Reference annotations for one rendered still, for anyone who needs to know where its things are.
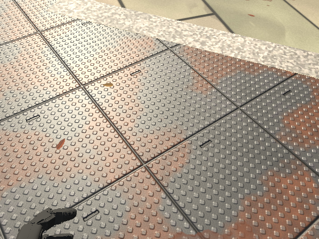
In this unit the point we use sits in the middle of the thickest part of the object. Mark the left robot hand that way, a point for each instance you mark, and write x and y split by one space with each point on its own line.
44 220

